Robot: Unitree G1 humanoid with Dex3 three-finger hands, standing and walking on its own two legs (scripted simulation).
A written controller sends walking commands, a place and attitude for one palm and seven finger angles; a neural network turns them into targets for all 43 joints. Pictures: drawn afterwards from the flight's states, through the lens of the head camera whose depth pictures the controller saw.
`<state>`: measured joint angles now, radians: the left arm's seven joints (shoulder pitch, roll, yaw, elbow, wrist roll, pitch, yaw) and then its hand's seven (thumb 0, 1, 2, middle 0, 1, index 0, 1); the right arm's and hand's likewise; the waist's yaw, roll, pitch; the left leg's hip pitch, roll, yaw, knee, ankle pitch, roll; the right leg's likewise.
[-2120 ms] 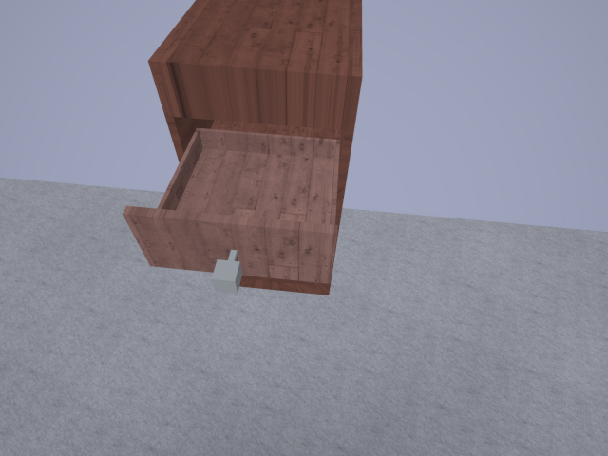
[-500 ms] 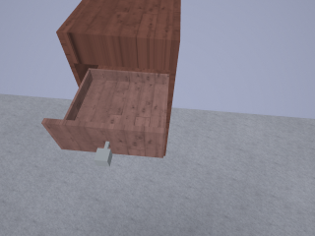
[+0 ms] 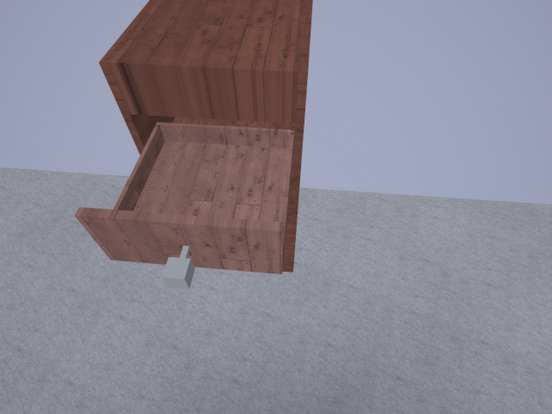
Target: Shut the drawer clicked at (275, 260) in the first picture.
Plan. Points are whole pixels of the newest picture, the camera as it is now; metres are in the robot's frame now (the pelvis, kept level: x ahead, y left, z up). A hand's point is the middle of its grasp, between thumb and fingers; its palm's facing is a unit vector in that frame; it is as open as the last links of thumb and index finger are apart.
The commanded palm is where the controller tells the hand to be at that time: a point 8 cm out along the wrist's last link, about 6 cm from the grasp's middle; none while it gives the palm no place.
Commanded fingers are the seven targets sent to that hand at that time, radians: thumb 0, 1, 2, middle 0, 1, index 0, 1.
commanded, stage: come to a stop and stand still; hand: left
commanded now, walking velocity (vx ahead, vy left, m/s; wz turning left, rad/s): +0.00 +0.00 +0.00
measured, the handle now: (181, 263) +0.38 +0.21 -0.11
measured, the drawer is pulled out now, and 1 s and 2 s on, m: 0.30 0.30 0.30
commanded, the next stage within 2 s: look again from close up in 0.40 s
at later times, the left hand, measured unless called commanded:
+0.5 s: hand out of the picture -0.04 +0.17 -0.17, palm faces +0.04 -0.98 -0.17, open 7.4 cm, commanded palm none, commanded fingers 0.00 0.90 0.90 -0.20 -0.30 -0.20 -0.30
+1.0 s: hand out of the picture +0.00 +0.20 -0.17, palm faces +0.00 -0.97 -0.23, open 7.4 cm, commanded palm none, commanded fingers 0.00 0.90 0.90 -0.20 -0.30 -0.20 -0.30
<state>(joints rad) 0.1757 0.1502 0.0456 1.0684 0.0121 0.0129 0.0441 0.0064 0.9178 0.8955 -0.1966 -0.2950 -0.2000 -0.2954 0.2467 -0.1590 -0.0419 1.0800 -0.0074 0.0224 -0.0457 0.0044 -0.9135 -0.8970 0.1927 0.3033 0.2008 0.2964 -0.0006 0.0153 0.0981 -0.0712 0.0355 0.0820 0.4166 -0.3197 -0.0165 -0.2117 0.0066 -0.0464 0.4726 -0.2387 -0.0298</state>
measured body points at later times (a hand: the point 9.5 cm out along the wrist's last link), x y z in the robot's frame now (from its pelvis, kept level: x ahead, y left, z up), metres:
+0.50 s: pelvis -0.02 +0.01 +0.00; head +0.01 +0.01 +0.45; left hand -0.04 +0.22 -0.16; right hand -0.08 -0.18 -0.16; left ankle -0.06 +0.12 -0.74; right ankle +0.01 -0.10 -0.74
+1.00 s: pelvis -0.01 +0.03 +0.00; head -0.01 +0.01 +0.45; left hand +0.00 +0.25 -0.15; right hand -0.02 -0.19 -0.17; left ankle -0.06 +0.12 -0.74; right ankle +0.01 -0.10 -0.74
